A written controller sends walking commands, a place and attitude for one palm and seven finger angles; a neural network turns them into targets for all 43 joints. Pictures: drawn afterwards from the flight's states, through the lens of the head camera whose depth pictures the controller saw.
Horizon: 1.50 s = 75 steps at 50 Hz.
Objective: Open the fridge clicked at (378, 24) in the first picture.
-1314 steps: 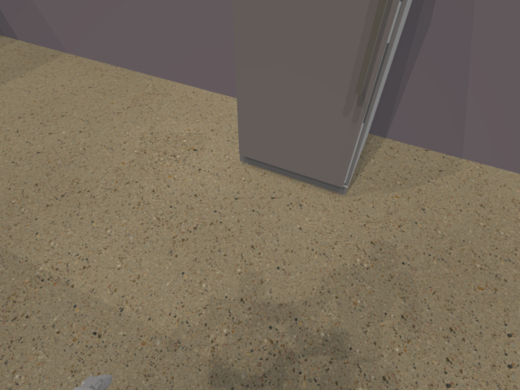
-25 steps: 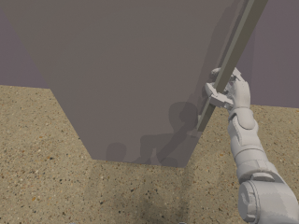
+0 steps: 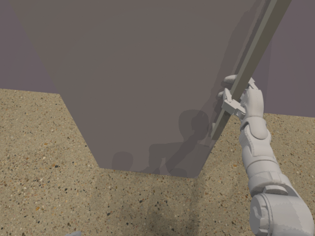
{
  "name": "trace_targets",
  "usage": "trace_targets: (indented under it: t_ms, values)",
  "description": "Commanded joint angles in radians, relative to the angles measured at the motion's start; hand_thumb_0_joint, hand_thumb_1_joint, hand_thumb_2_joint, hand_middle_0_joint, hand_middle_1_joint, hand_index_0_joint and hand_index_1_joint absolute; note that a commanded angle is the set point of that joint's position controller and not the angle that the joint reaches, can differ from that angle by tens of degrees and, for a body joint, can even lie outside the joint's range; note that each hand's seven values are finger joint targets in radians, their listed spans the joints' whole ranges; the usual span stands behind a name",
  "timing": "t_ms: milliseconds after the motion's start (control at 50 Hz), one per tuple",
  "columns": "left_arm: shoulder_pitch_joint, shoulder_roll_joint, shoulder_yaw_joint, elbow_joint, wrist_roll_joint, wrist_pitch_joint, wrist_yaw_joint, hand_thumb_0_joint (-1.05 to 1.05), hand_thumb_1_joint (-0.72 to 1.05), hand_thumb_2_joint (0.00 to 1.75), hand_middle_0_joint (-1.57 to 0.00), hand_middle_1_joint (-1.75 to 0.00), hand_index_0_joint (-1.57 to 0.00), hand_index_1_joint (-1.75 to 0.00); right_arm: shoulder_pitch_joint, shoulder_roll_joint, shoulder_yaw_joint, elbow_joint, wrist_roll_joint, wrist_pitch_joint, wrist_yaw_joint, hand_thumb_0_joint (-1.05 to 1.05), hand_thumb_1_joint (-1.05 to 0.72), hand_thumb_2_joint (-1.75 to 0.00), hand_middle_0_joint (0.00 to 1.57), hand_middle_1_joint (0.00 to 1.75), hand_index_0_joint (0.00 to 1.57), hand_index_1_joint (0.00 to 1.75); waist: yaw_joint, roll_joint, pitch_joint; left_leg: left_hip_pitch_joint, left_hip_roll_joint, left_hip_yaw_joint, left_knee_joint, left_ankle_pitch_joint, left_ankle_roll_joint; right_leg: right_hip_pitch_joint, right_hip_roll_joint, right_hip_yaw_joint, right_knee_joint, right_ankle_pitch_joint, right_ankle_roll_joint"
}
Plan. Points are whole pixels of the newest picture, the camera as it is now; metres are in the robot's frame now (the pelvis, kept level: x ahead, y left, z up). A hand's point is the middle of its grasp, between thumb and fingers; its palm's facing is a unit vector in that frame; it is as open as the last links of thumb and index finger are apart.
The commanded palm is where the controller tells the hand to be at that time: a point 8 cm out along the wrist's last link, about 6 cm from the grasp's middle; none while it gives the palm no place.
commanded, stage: grip the handle and tug to test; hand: right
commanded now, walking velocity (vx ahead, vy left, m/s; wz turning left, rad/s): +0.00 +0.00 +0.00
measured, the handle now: (238, 79) +0.50 -0.12 +0.15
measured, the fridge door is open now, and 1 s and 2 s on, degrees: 0 2 19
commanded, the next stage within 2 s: pull the door a little, standing still in 0.30 s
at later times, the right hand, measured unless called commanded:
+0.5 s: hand (226, 102) +0.44 -0.10 +0.11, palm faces -0.04 +1.00 +0.02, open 5.6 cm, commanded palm +0.41 -0.16 +0.12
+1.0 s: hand (228, 109) +0.42 -0.10 +0.12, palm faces -0.08 +1.00 -0.05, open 6.4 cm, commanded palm +0.39 -0.16 +0.11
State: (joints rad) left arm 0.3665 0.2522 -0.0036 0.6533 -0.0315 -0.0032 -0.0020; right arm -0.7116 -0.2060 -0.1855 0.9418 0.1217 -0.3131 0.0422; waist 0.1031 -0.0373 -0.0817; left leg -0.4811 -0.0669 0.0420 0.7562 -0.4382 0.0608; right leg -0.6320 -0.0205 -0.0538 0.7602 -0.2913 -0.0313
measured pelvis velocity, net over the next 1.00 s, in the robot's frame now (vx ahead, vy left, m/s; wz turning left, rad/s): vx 0.11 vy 0.00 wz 0.11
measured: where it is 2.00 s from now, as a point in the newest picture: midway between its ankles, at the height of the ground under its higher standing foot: outside the picture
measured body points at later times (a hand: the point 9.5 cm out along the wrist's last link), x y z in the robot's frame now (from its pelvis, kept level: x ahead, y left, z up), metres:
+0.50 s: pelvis +0.04 +0.00 +0.01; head +0.07 +0.01 +0.46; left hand +0.12 +0.26 -0.10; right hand +0.44 -0.16 +0.11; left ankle -0.04 +0.08 -0.71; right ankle +0.05 -0.10 -0.71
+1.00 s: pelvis +0.11 +0.00 +0.03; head +0.13 +0.02 +0.48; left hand +0.23 +0.24 -0.07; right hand +0.41 -0.16 +0.12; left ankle -0.03 +0.07 -0.68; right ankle +0.06 -0.12 -0.69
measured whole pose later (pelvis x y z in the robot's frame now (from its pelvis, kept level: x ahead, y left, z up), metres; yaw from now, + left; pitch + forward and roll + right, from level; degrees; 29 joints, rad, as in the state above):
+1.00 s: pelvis +0.11 +0.00 +0.03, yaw +6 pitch +7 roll +0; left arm 0.27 0.22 -0.02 0.50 -0.04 0.03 -0.01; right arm 0.10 -0.16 -0.06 -0.02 0.16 -0.08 0.01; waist 0.03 -0.04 -0.09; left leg -0.23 -0.05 0.02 0.63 -0.34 0.00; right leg -0.33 -0.01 -0.06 0.62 -0.31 -0.04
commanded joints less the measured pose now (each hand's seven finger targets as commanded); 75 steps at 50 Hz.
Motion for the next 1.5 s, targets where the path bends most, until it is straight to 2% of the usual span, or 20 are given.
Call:
trace_targets:
  t_ms: [0,380,480,580,620,720,920,940,980,1000,1040,1080,1120,1180,1220,1240,1280,1300,1360,1480]
  values:
    - [0.035,0.145,0.048,-0.110,-0.001,-0.028,0.008,0.00,0.90,0.90,-0.20,-0.30,-0.20,-0.30,-0.409,-0.218,-0.045,-0.260,0.024,-0.067,0.009,0.00,-0.90,-0.90,0.45,1.40,0.45,1.40,-0.026,0.055,-0.344,0.027,0.019,-0.059,-0.134,0.462,-0.061,0.327,0.037,0.055,-0.039,0.200,-0.024]
    - [-0.027,0.133,0.053,-0.200,-0.009,-0.009,-0.009,0.00,0.90,0.90,-0.20,-0.30,-0.20,-0.30,0.024,-0.206,-0.076,-0.614,0.057,0.010,0.038,0.00,-0.90,-0.90,0.45,1.40,0.45,1.40,-0.107,0.065,-0.394,0.217,0.041,-0.066,-0.104,0.878,-0.090,0.368,0.046,0.020,-0.053,0.405,-0.026]
    - [-0.019,0.128,0.060,-0.163,-0.009,-0.009,-0.008,0.00,0.90,0.90,-0.20,-0.30,-0.20,-0.30,-0.120,-0.100,0.031,-0.610,0.042,0.043,0.011,0.00,-0.90,-0.90,0.45,1.40,0.45,1.40,-0.049,0.040,-0.332,0.102,0.022,-0.042,-0.115,0.748,-0.072,0.423,0.032,0.040,-0.042,0.426,-0.021]
    - [-0.038,0.120,0.060,-0.183,-0.003,-0.010,-0.017,0.00,0.90,0.90,-0.20,-0.30,-0.20,-0.30,0.026,-0.062,0.062,-0.714,0.036,0.052,0.003,0.00,-0.90,-0.90,0.45,1.40,0.45,1.40,-0.086,-0.014,-0.401,0.115,0.029,-0.038,-0.103,0.790,-0.066,0.510,0.024,0.045,-0.034,0.574,-0.020]
    - [-0.046,0.120,0.056,-0.200,-0.004,-0.008,-0.019,0.00,0.90,0.90,-0.20,-0.30,-0.20,-0.30,0.102,-0.068,0.057,-0.754,0.040,0.060,0.011,0.00,-0.90,-0.90,0.45,1.40,0.45,1.40,-0.104,0.045,-0.429,0.170,0.040,-0.043,-0.094,0.886,-0.079,0.496,0.025,0.044,-0.036,0.615,-0.024]
    - [-0.102,0.108,0.048,-0.252,-0.009,-0.009,-0.020,0.00,0.90,0.90,-0.20,-0.30,-0.20,-0.30,0.306,-0.052,0.076,-0.887,0.062,0.081,0.030,0.00,-0.90,-0.90,0.45,1.40,0.45,1.40,-0.129,0.102,-0.371,0.239,0.044,-0.036,-0.115,0.871,-0.077,0.460,0.025,0.034,-0.081,0.555,-0.025]
    - [-0.189,0.068,0.025,-0.350,-0.014,-0.011,-0.033,0.00,0.90,0.90,-0.20,-0.30,-0.20,-0.30,0.879,-0.051,0.087,-1.426,0.092,0.154,0.031,0.00,-0.90,-0.90,0.45,1.40,0.45,1.40,-0.176,0.003,-0.302,0.367,0.065,-0.018,-0.135,0.977,-0.065,0.478,0.008,0.022,-0.131,0.690,-0.013]
    - [-0.198,0.096,0.004,-0.275,-0.007,0.003,0.023,0.00,0.90,0.90,-0.20,-0.30,-0.20,-0.30,0.339,-0.229,0.050,-1.328,-0.029,0.118,-0.032,0.00,-0.90,-0.90,0.45,1.40,0.45,1.40,-0.067,0.000,-0.171,0.273,0.083,-0.059,-0.177,0.995,-0.115,0.544,0.014,0.009,-0.126,0.698,-0.044]
    - [-0.186,0.093,0.014,-0.269,0.015,0.021,0.040,0.00,0.90,0.90,-0.20,-0.30,-0.20,-0.30,0.579,-0.086,0.117,-1.185,-0.036,0.151,-0.070,0.00,-0.90,-0.90,0.45,1.40,0.45,1.40,-0.069,-0.007,-0.182,0.218,0.054,0.002,-0.113,0.954,-0.153,0.631,-0.008,0.047,-0.150,0.839,-0.055]
    - [-0.187,0.105,0.021,-0.278,0.015,0.027,0.046,0.00,0.90,0.90,-0.20,-0.30,-0.20,-0.30,0.592,-0.090,0.126,-1.254,-0.037,0.160,-0.074,0.00,-0.90,-0.90,0.45,1.40,0.45,1.40,-0.058,-0.079,-0.195,0.122,0.021,0.019,-0.016,0.767,-0.144,0.767,-0.033,0.095,-0.178,1.030,-0.074]
    - [-0.184,0.088,0.026,-0.280,0.049,0.032,0.035,0.00,0.90,0.90,-0.20,-0.30,-0.20,-0.30,0.642,-0.058,0.152,-1.300,-0.043,0.173,-0.086,0.00,-0.90,-0.90,0.45,1.40,0.45,1.40,-0.051,-0.262,-0.146,-0.137,-0.038,0.016,0.090,0.058,-0.097,0.996,-0.137,0.234,-0.228,1.388,-0.110]
    - [-0.204,0.068,0.019,-0.276,0.069,0.033,0.033,0.00,0.90,0.90,-0.20,-0.30,-0.20,-0.30,0.686,-0.053,0.144,-1.311,-0.058,0.201,-0.102,0.00,-0.90,-0.90,0.45,1.40,0.45,1.40,-0.066,-0.236,-0.093,-0.129,-0.004,-0.002,0.005,-0.039,-0.062,0.966,-0.156,0.251,-0.248,1.341,-0.081]
    - [-0.198,0.063,0.021,-0.281,0.056,0.040,0.037,0.00,0.90,0.90,-0.20,-0.30,-0.20,-0.30,0.726,-0.074,0.119,-1.311,-0.054,0.215,-0.116,0.00,-0.90,-0.90,0.45,1.40,0.45,1.40,-0.059,-0.163,-0.117,-0.114,0.003,0.013,-0.134,0.078,-0.064,1.018,-0.131,0.210,-0.205,1.288,-0.057]
    - [-0.226,0.041,0.010,-0.318,0.033,0.045,0.056,0.00,0.90,0.90,-0.20,-0.30,-0.20,-0.30,0.798,-0.102,0.098,-1.336,-0.055,0.220,-0.108,0.00,-0.90,-0.90,0.45,1.40,0.45,1.40,-0.083,-0.007,-0.172,0.294,0.041,0.012,-0.404,0.614,-0.077,0.741,-0.070,0.135,-0.129,0.986,-0.011]
    - [-0.291,0.038,0.007,-0.363,0.020,0.030,0.087,0.00,0.90,0.90,-0.20,-0.30,-0.20,-0.30,0.884,-0.145,0.049,-1.334,-0.046,0.200,-0.110,0.00,-0.90,-0.90,0.45,1.40,0.45,1.40,-0.120,0.174,-0.179,0.677,0.296,-0.179,-0.279,1.353,0.033,0.214,0.052,0.083,0.058,0.036,0.028]
    - [-0.299,0.023,0.001,-0.356,0.025,0.011,0.102,0.00,0.90,0.90,-0.20,-0.30,-0.20,-0.30,0.984,-0.096,0.059,-1.202,-0.040,0.217,-0.109,0.00,-0.90,-0.90,0.45,1.40,0.45,1.40,-0.134,0.226,-0.137,0.571,0.388,-0.196,-0.309,1.362,0.028,0.179,0.073,0.107,0.153,-0.246,0.016]
    - [-0.263,0.035,0.009,-0.316,0.013,-0.003,0.091,0.00,0.90,0.90,-0.20,-0.30,-0.20,-0.30,0.934,-0.072,0.061,-1.190,-0.054,0.195,-0.112,0.00,-0.90,-0.90,0.45,1.40,0.45,1.40,-0.141,0.325,-0.104,0.538,0.355,-0.152,-0.296,1.361,-0.144,0.127,0.091,0.112,0.338,-0.238,0.004]
    - [-0.266,0.039,0.013,-0.297,0.020,-0.005,0.091,0.00,0.90,0.90,-0.20,-0.30,-0.20,-0.30,0.911,-0.078,0.060,-1.185,-0.063,0.179,-0.112,0.00,-0.90,-0.90,0.45,1.40,0.45,1.40,-0.130,0.327,-0.115,0.548,0.355,-0.150,-0.288,1.386,-0.176,0.102,0.090,0.112,0.367,-0.229,0.009]
    - [-0.277,0.020,0.004,-0.251,0.021,0.010,0.089,0.00,0.90,0.90,-0.20,-0.30,-0.20,-0.30,0.864,-0.040,0.084,-1.180,-0.085,0.149,-0.122,0.00,-0.90,-0.90,0.45,1.40,0.45,1.40,-0.098,0.196,-0.177,0.469,0.294,-0.050,-0.324,1.134,-0.191,0.190,0.075,0.053,0.321,-0.160,0.029]
    - [-0.304,0.015,0.006,-0.237,0.017,0.006,0.095,0.00,0.90,0.90,-0.20,-0.30,-0.20,-0.30,0.823,-0.034,0.128,-1.279,-0.091,0.144,-0.139,0.00,-0.90,-0.90,0.45,1.40,0.45,1.40,-0.080,0.228,-0.085,0.340,0.189,0.098,-0.427,0.912,-0.234,0.390,0.086,-0.145,-0.142,-0.075,0.033]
